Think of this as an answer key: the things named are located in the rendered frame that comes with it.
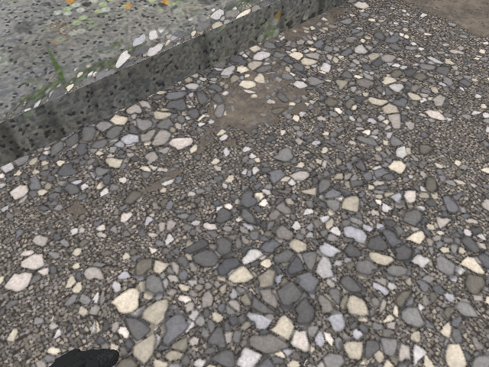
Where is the left robot hand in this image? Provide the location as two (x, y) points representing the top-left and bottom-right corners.
(49, 349), (119, 367)

